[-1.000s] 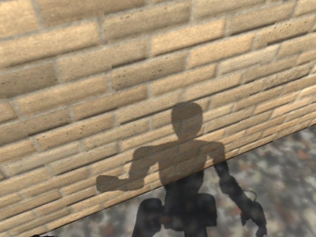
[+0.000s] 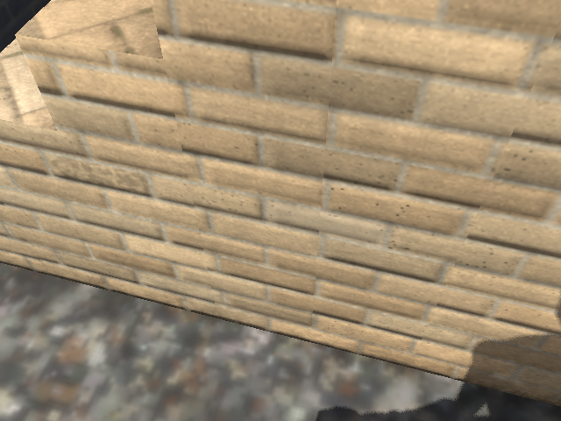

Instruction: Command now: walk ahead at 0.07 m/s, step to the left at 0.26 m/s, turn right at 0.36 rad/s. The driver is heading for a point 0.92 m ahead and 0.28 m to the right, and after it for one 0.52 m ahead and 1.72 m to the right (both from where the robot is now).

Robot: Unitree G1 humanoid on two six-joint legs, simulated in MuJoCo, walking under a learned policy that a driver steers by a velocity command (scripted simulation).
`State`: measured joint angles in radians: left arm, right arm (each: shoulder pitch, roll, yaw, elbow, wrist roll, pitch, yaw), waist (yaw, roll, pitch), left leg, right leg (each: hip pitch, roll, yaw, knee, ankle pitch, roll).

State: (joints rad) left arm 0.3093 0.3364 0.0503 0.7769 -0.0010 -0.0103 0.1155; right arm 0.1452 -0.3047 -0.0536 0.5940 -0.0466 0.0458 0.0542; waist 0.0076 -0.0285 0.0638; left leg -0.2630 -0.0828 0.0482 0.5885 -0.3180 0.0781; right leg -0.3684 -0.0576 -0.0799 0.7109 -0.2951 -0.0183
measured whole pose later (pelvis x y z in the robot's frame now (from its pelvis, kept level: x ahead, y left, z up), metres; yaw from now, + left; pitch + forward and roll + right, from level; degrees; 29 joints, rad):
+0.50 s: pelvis +0.01 +0.08 +0.02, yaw -24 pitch +3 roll +1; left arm 0.11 0.36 0.07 0.58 -0.02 0.04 0.02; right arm 0.18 -0.28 -0.06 0.64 -0.02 -0.01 -0.05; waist -0.01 -0.04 0.07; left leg -0.23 0.03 0.13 0.41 -0.24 0.01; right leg -0.66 -0.07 0.03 1.20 -0.37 0.13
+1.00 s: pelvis -0.02 -0.06 +0.02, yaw -34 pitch +2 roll +2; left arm 0.34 0.27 0.03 0.80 0.02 -0.04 0.03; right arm 0.22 -0.31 -0.07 0.86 0.03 -0.03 0.01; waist 0.01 0.04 0.05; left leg -0.63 -0.02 -0.08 1.10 -0.07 0.04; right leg -0.05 0.06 -0.13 0.25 -0.25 -0.04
